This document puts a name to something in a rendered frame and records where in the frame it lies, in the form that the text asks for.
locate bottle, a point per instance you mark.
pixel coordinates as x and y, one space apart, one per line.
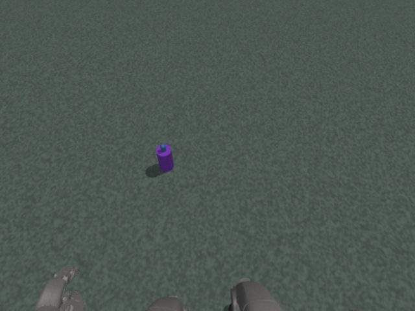
164 155

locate left robot hand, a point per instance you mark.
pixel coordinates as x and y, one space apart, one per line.
53 293

